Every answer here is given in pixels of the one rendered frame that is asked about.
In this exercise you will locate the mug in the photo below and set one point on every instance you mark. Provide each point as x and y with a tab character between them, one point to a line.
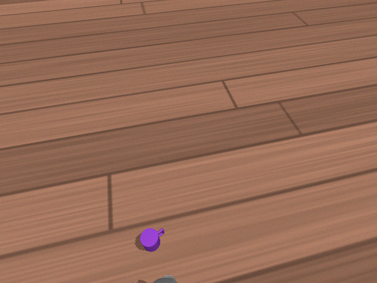
150	239

